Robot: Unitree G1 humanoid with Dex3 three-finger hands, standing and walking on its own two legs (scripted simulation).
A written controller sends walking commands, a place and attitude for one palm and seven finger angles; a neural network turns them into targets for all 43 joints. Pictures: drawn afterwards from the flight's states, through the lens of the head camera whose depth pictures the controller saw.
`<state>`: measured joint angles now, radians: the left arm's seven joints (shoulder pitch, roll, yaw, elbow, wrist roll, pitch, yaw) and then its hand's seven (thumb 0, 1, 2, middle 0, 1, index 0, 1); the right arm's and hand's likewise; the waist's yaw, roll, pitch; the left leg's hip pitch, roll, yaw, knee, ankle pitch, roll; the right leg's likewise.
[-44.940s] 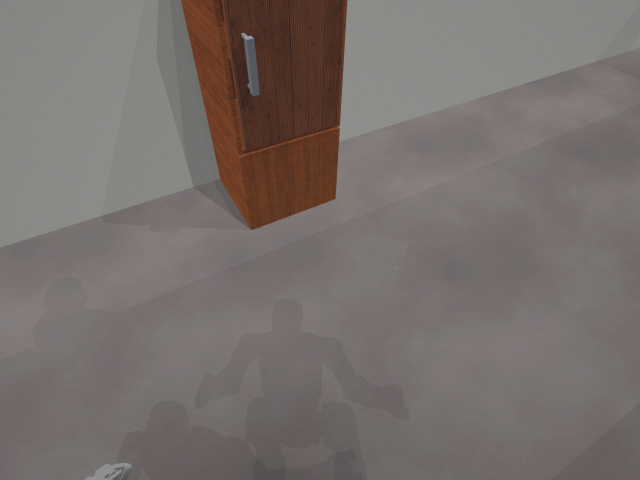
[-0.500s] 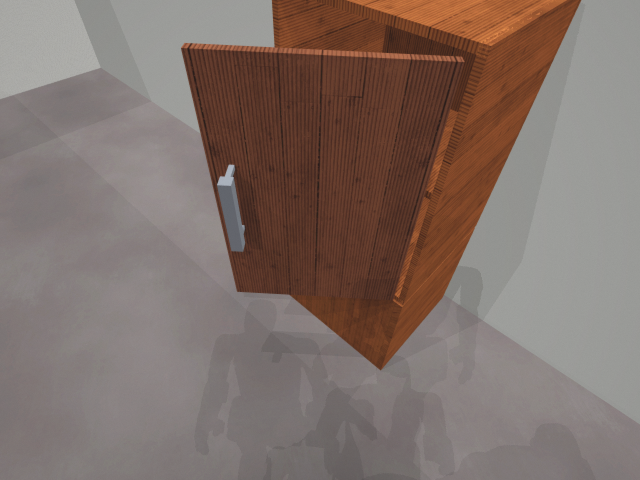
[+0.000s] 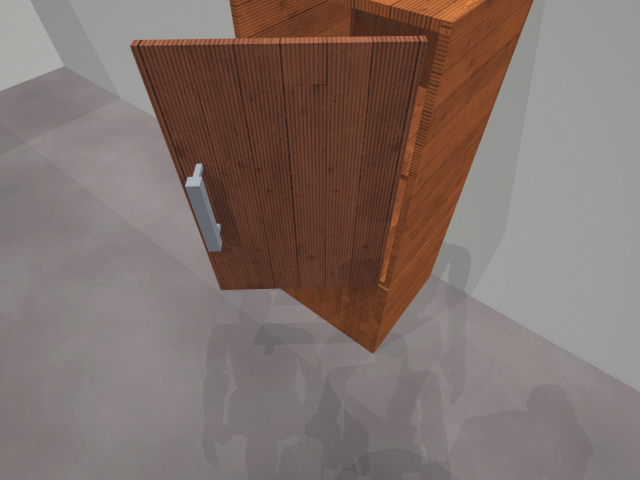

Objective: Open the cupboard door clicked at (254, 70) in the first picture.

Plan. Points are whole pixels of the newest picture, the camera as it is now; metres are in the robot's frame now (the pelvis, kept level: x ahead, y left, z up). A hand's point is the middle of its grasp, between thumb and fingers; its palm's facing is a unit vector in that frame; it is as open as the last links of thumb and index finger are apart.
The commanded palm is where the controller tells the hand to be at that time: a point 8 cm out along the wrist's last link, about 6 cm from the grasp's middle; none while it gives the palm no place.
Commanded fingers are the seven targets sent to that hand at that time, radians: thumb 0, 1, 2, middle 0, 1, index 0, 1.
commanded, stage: look again from close up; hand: left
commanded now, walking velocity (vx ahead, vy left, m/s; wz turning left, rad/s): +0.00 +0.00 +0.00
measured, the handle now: (207, 209) +0.56 +0.24 -0.03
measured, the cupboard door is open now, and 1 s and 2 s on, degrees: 40 40 40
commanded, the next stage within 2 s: raise the hand with hooked fingers in 0.40 s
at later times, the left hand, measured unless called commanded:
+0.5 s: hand out of the picture +0.01 +0.20 -0.17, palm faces +0.00 -0.98 -0.19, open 7.4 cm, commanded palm +0.10 +0.25 -0.07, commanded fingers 0.00 0.88 0.89 -0.20 -0.31 -0.20 -0.31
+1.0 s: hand out of the picture +0.13 +0.22 -0.09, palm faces +0.21 -0.98 -0.03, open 9.1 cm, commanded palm +0.14 +0.27 -0.05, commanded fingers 0.00 0.29 0.64 -0.24 -0.69 -0.24 -0.69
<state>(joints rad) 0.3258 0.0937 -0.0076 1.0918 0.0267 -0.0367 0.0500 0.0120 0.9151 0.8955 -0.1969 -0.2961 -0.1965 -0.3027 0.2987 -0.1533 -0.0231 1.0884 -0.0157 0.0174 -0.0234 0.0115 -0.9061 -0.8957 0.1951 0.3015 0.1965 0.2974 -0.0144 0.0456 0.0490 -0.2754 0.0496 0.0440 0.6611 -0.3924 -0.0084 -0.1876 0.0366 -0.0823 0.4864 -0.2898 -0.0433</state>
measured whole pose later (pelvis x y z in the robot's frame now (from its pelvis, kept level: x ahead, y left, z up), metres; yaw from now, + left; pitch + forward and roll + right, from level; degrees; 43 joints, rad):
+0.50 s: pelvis +0.01 +0.03 +0.00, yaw +0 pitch +0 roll +0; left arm 0.30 0.16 -0.02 1.08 0.02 -0.01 0.04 0.01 0.91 0.90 -0.19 -0.30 -0.19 -0.30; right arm 0.28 -0.16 0.02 1.10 -0.01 -0.02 -0.03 0.01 -0.92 -0.90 0.20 0.30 0.20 0.30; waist 0.00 -0.01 0.03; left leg -0.19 -0.03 0.08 0.46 -0.28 0.06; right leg -0.17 -0.03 -0.05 0.47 -0.30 0.01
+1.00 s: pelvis -0.04 -0.01 -0.09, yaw +2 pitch +15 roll -1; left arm 0.45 0.20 0.24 0.16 -0.26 -0.53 -0.27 0.01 0.52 0.73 -0.23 -0.54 -0.23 -0.55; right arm 0.10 -0.27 -0.07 0.50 0.00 -0.23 -0.03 0.01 -0.90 -0.90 0.20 0.30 0.20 0.30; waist 0.04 -0.06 -0.13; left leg -0.95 0.03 0.00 1.20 -0.52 0.00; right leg -0.89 -0.01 -0.13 1.19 -0.56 -0.07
